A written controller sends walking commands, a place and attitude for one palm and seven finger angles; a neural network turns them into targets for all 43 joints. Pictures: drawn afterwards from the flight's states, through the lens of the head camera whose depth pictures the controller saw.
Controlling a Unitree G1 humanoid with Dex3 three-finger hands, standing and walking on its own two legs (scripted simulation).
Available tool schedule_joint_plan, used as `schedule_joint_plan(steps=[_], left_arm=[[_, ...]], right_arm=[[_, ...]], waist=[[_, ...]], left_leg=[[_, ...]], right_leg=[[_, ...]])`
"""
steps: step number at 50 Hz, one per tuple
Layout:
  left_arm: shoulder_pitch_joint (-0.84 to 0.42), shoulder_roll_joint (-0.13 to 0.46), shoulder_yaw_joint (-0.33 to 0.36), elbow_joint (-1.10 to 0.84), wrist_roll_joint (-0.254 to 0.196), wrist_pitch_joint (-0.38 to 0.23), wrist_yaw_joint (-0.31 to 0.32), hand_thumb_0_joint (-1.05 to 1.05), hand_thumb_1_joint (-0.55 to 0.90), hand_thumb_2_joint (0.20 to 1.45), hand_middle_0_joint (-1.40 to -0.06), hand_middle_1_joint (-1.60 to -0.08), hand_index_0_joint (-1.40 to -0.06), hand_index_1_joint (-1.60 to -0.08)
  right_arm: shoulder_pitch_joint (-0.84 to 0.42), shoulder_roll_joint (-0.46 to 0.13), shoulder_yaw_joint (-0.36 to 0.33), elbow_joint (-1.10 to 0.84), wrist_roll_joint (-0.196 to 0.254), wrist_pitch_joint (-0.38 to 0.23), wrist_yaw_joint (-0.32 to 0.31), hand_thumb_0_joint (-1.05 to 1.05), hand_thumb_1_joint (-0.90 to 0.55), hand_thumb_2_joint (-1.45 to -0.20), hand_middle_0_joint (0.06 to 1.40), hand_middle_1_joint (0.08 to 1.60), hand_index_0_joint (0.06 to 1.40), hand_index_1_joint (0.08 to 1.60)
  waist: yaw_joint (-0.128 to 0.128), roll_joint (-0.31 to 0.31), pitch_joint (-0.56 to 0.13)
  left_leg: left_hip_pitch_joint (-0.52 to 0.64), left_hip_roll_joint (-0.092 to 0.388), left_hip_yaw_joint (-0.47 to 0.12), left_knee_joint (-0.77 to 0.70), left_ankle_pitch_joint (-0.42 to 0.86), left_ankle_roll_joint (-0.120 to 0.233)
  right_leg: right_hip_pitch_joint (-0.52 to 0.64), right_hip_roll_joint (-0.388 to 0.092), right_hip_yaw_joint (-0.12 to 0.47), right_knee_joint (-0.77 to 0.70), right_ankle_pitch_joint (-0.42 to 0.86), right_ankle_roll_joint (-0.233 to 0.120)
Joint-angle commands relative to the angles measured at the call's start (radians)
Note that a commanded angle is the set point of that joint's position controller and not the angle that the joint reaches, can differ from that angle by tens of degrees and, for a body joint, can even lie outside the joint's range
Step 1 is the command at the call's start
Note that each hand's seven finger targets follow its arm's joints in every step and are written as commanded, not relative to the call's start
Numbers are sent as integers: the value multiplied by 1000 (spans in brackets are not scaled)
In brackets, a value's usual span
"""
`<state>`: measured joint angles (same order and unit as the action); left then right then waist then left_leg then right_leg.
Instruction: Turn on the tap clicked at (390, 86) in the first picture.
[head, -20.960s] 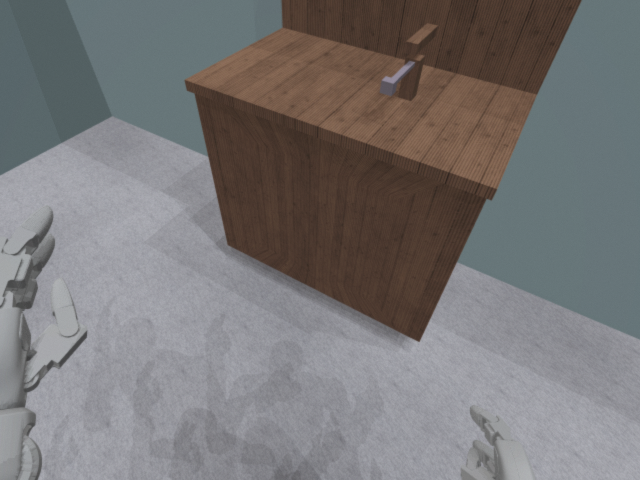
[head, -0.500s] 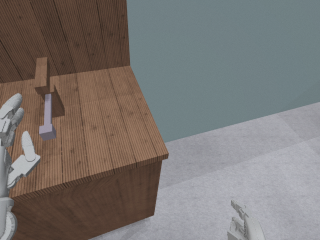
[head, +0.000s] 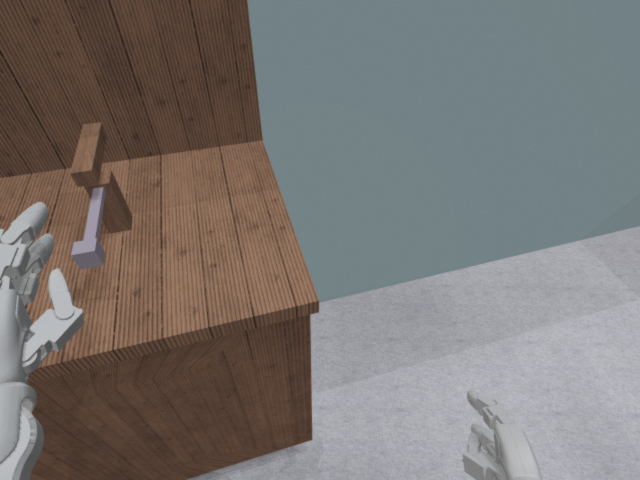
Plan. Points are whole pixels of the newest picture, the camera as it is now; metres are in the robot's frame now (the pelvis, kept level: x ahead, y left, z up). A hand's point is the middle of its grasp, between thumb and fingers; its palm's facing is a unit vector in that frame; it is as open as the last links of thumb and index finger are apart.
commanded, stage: turn the palm inward beside the body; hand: left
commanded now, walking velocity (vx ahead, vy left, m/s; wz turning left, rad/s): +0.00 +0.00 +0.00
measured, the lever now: (88, 253) +0.34 +0.35 +0.10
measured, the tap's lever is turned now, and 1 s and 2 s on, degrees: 0 0 0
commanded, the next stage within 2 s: reach beside the lever's end, fingers flat in 1.84 s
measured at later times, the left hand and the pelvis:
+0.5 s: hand (98, 316) +0.22 +0.25 +0.15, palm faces +0.50 -0.83 -0.25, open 7.4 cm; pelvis +0.03 -0.02 -0.01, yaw +1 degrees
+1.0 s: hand (85, 341) +0.20 +0.25 +0.14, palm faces +0.53 -0.83 -0.16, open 7.4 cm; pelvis +0.01 +0.01 -0.01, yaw +1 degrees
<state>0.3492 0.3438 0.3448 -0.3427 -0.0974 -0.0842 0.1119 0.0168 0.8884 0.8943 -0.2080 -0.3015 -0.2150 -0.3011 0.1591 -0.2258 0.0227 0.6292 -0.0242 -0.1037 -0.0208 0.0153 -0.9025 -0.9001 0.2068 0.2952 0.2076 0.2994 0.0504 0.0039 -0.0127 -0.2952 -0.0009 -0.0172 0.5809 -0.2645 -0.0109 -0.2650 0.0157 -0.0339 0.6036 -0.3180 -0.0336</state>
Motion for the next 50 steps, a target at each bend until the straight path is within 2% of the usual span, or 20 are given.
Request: schedule_joint_plan(steps=[1, 4, 5, 7, 8, 10, 12, 13, 14, 15, 17, 19, 21, 24, 32, 39, 41, 42, 44, 50], left_arm=[[-248, 198, 98, -193, -3, -102, 41, 0, 900, 900, -200, -300, -200, -300], [-283, 186, 41, -175, -6, -37, 7, 0, 900, 900, -200, -300, -200, -300], [-275, 207, 57, -167, -13, -14, 1, 0, 900, 900, -200, -300, -200, -300], [-252, 228, 89, -156, -23, 21, -8, 0, 900, 900, -200, -300, -200, -300], [-243, 210, 79, -175, -31, 27, -12, 0, 900, 900, -200, -300, -200, -300], [-199, 222, 125, -162, -52, 32, -8, 0, 900, 900, -200, -300, -200, -300], [-144, 254, 188, -181, -65, 24, -1, 0, 900, 900, -200, -300, -200, -300], [-125, 214, 165, -205, -74, 18, -2, 0, 900, 900, -200, -300, -200, -300], [-85, 215, 184, -203, -81, 10, -3, 0, 900, 900, -200, -300, -200, -300], [-47, 195, 172, -206, -85, 6, -8, 0, 900, 900, -200, -300, -200, -300], [-31, 188, 166, -232, -86, -1, -10, 0, 900, 900, -200, -300, -200, -300], [-10, 159, 144, -239, -93, -5, -13, 0, 900, 900, -200, -300, -200, -300], [6, 149, 138, -260, -98, -8, -14, 0, 900, 900, -200, -300, -200, -300], [4, 127, 106, -294, -86, -13, 1, 0, 900, 900, -200, -300, -200, -300], [4, 92, 53, -332, -58, -5, 49, 0, 900, 900, -200, -300, -200, -300], [14, 39, -3, -356, -55, 57, 74, 0, 900, 900, -200, -300, -200, -300], [17, 40, -1, -346, -59, 76, 81, 0, 900, 900, -200, -300, -200, -300], [17, 49, 10, -353, -54, 82, 86, 0, 900, 900, -200, -300, -200, -300], [17, 27, -13, -378, -53, 84, 94, 0, 900, 900, -200, -300, -200, -300], [7, 9, -36, -382, -57, 96, 105, 0, 900, 900, -200, -300, -200, -300]], right_arm=[[-128, -117, -44, -118, 13, -78, -24, 0, -900, -900, 200, 300, 200, 300], [-146, -120, -40, -114, 21, -89, -49, 0, -900, -900, 200, 300, 200, 300], [-148, -124, -43, -111, 23, -90, -58, 0, -900, -900, 200, 300, 200, 300], [-159, -121, -42, -100, 27, -88, -69, 0, -900, -900, 200, 300, 200, 300], [-164, -119, -44, -103, 29, -88, -70, 0, -900, -900, 200, 300, 200, 300], [-154, -119, -47, -94, 30, -89, -72, 0, -900, -900, 200, 300, 200, 300], [-140, -120, -52, -93, 31, -87, -68, 0, -900, -900, 200, 300, 200, 300], [-135, -115, -51, -103, 30, -88, -63, 0, -900, -900, 200, 300, 200, 300], [-110, -118, -53, -102, 32, -90, -59, 0, -900, -900, 200, 300, 200, 300], [-100, -118, -54, -104, 33, -91, -56, 0, -900, -900, 200, 300, 200, 300], [-84, -119, -55, -108, 36, -96, -53, 0, -900, -900, 200, 300, 200, 300], [-69, -123, -57, -115, 36, -105, -52, 0, -900, -900, 200, 300, 200, 300], [-66, -125, -62, -121, 35, -109, -52, 0, -900, -900, 200, 300, 200, 300], [-60, -124, -61, -120, 33, -121, -53, 0, -900, -900, 200, 300, 200, 300], [-75, -121, -51, -123, 28, -140, -58, 0, -900, -900, 200, 300, 200, 300], [-101, -113, -37, -134, 26, -137, -60, 0, -900, -900, 200, 300, 200, 300], [-106, -115, -35, -132, 24, -135, -64, 0, -900, -900, 200, 300, 200, 300], [-111, -113, -32, -129, 25, -132, -65, 0, -900, -900, 200, 300, 200, 300], [-115, -109, -30, -136, 22, -133, -62, 0, -900, -900, 200, 300, 200, 300], [-130, -107, -23, -134, 20, -133, -65, 0, -900, -900, 200, 300, 200, 300]], waist=[[-13, 123, -59], [-15, 60, -39], [-11, 28, -50], [1, -4, -41], [4, -11, -55], [17, -61, -68], [39, -48, -126], [34, -40, -155], [36, -63, -177], [40, -44, -189], [36, -17, -179], [27, -51, -175], [28, -45, -182], [25, 3, -166], [31, 37, -132], [31, 53, -123], [30, 22, -103], [36, 41, -96], [34, 45, -119], [26, 37, -82]], left_leg=[[16, -35, 22, -36, -86, 34], [-8, -36, 18, -12, -100, 40], [-17, -32, 10, 0, -86, 40], [-27, -24, 1, 18, -63, 34], [-34, -20, -7, 23, -50, 31], [-55, -14, -22, 30, -23, 26], [-49, -18, -18, 34, 52, 26], [-37, -22, -13, 37, 101, 28], [-31, -25, -8, 39, 142, 30], [-17, -27, 0, 37, 175, 32], [9, -31, 14, 38, 216, 36], [6, -32, 14, 41, 226, 38], [10, -33, 15, 45, 235, 39], [22, -33, 12, 39, 243, 41], [25, -24, -7, 10, 199, 39], [30, -13, -23, -25, 147, 29], [22, -12, -27, -33, 121, 31], [23, -11, -27, -41, 116, 27], [36, -10, -31, -42, 125, 25], [23, -11, -36, -57, 48, 27]], right_leg=[[-87, -15, 38, -146, -84, 20], [-84, -50, 102, -201, -183, 32], [-71, -65, 129, -215, -185, 40], [-48, -91, 167, -234, -151, 57], [-30, -105, 178, -229, -114, 64], [2, -116, 188, -202, 2, 79], [59, -112, 171, -144, 214, 84], [77, -110, 153, -109, 345, 88], [91, -96, 130, -79, 444, 90], [93, -86, 106, -58, 507, 89], [76, -69, 73, -42, 553, 83], [66, -65, 60, -32, 571, 84], [62, -64, 56, -28, 578, 83], [28, -48, 32, -24, 491, 61], [-32, -16, -4, -35, 252, 22], [-36, -10, -18, -48, 155, 13], [-39, -8, -18, -60, 130, 14], [-36, -6, -19, -65, 118, 12], [-31, -6, -21, -59, 122, 10], [-45, -7, -18, -83, 57, 12]])
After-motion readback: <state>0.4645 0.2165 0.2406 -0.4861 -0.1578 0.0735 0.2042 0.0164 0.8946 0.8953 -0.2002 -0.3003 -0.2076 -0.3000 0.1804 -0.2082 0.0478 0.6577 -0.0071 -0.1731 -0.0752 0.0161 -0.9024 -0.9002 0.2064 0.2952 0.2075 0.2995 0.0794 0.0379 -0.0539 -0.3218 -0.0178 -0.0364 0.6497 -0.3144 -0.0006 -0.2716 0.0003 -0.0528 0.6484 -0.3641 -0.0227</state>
